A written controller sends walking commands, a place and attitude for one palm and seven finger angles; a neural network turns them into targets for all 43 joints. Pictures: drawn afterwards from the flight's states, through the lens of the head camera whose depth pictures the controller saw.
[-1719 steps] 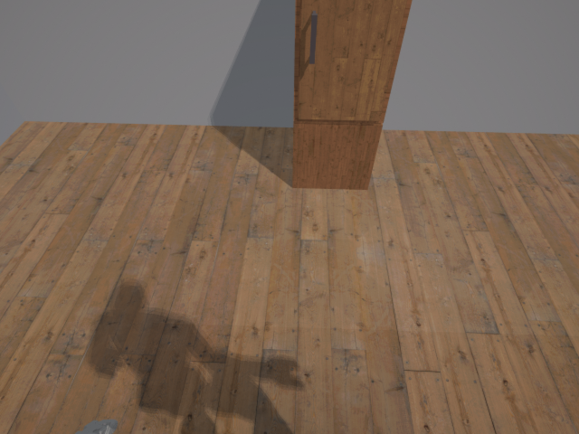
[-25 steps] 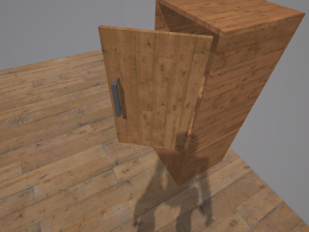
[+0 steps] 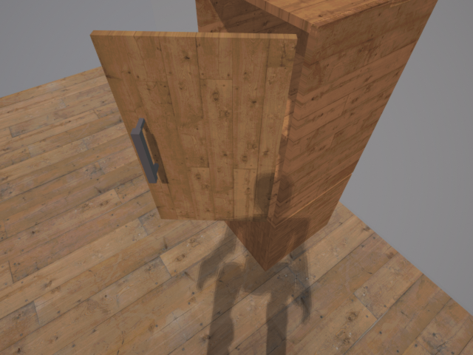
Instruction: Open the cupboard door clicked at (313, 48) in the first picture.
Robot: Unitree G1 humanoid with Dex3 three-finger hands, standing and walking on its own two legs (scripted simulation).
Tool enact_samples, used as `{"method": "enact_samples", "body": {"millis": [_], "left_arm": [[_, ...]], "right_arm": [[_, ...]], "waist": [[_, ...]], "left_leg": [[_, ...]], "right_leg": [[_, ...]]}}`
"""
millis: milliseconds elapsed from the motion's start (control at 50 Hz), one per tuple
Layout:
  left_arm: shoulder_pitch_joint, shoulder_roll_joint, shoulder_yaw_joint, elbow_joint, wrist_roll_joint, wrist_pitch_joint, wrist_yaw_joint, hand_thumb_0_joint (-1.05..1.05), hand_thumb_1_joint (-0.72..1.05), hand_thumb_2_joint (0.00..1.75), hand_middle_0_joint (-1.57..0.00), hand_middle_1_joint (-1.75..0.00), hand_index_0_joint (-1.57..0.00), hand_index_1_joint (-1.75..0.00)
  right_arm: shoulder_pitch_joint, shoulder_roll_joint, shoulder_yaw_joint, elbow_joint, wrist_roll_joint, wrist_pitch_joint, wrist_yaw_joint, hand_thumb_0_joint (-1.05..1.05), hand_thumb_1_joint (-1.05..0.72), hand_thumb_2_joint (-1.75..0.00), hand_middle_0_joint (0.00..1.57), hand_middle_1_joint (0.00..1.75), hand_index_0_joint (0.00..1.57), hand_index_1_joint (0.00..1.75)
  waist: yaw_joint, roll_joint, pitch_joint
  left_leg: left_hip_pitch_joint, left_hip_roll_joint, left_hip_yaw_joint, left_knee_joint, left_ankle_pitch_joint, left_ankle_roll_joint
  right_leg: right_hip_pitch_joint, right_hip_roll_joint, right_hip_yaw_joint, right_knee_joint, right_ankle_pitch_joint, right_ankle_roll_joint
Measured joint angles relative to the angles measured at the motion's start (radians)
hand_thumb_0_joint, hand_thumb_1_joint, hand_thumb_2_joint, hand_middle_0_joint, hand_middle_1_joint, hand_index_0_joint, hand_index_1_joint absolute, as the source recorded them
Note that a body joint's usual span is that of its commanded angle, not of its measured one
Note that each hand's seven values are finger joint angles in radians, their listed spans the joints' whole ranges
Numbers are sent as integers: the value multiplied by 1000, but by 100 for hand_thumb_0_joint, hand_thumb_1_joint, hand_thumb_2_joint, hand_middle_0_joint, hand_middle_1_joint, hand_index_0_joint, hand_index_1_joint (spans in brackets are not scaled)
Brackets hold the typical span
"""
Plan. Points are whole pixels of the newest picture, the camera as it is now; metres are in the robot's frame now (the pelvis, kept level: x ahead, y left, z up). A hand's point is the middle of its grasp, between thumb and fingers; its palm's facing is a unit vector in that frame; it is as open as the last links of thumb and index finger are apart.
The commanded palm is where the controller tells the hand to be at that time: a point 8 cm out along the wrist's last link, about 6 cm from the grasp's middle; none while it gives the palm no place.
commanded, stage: come to a stop and stand still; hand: left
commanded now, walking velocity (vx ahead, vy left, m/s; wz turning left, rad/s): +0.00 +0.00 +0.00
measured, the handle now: (147, 152) +0.53 +0.22 +0.00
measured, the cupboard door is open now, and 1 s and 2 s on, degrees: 52 52 52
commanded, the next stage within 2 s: look again from close up in 0.66 s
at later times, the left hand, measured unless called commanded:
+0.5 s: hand out of the picture +0.00 +0.19 -0.16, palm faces +0.06 -0.96 -0.27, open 7.3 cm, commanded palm none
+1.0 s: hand out of the picture +0.04 +0.24 -0.14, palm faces +0.05 -0.95 -0.30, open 7.4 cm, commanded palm none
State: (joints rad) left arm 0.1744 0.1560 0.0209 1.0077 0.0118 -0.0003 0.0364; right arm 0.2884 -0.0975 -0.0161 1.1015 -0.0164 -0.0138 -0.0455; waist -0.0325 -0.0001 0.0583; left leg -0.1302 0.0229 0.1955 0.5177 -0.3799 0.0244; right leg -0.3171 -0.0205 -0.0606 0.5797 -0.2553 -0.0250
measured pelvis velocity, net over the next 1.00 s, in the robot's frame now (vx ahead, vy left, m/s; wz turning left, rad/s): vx -0.02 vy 0.01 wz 0.06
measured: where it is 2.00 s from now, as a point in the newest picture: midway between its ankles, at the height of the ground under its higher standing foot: outside the picture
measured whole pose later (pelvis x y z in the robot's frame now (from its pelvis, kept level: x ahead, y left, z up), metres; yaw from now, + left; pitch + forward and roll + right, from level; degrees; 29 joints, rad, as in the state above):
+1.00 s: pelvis -0.02 +0.01 +0.01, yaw +4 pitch -2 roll +0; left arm 0.16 0.28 0.00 1.04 0.01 -0.02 0.01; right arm 0.17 -0.29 0.00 1.04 -0.02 -0.01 0.00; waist -0.01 0.01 0.03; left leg -0.08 0.00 0.14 0.40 -0.28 0.04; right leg -0.21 -0.04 -0.12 0.40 -0.15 -0.01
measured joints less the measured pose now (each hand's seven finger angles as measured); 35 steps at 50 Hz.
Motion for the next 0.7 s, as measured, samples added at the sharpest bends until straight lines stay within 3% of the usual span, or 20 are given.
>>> {"method": "enact_samples", "body": {"millis": [140,360,500,700], "left_arm": [[-3,-16,-6,5,-2,-6,3,-1,94,89,-20,-30,-20,-30],[77,30,-23,37,3,-6,-8,-1,94,89,-20,-30,-20,-30],[131,61,-8,19,7,-12,-11,0,92,89,-20,-30,-20,-30],[71,113,-4,29,1,-16,-20,1,91,89,-20,-30,-20,-30]], "right_arm": [[-12,-26,1,14,-5,-3,6,1,-92,-90,20,30,20,30],[10,-42,11,-7,-8,6,24,1,-91,-90,20,30,20,30],[20,-122,-22,-71,-8,18,29,1,-91,-90,20,30,21,30],[-47,-205,-18,-88,-8,11,36,1,-91,-90,20,30,20,30]], "waist": [[16,-6,-25],[16,-11,-28],[10,23,-43],[25,10,-46]], "left_leg": [[36,4,-11,-63,39,-8],[49,9,-32,-109,79,-20],[-25,21,-74,9,30,-18],[5,5,-72,-32,56,-3]], "right_leg": [[45,10,-13,-69,34,-7],[71,15,-37,-123,67,-23],[40,11,-76,-70,36,-27],[72,0,-73,-111,68,-12]]}}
